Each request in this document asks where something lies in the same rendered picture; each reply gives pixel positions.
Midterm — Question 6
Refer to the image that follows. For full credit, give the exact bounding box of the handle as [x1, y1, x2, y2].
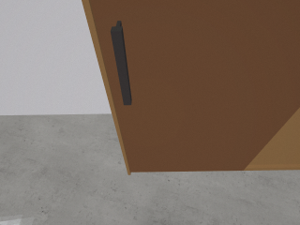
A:
[111, 21, 132, 106]

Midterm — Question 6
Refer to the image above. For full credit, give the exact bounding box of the wardrobe door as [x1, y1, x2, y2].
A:
[248, 108, 300, 165]
[90, 0, 300, 173]

